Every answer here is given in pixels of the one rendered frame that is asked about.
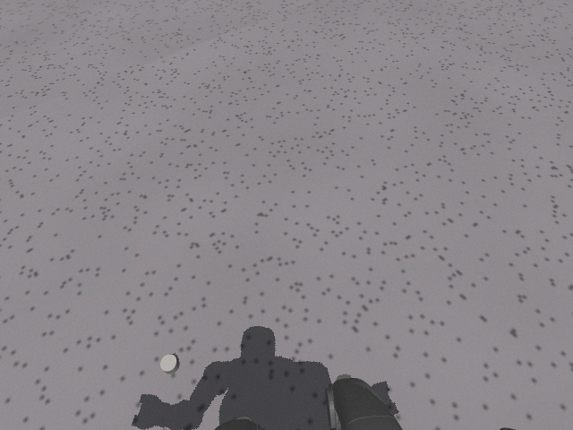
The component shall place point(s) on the tin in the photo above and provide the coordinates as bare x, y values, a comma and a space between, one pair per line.
169, 364

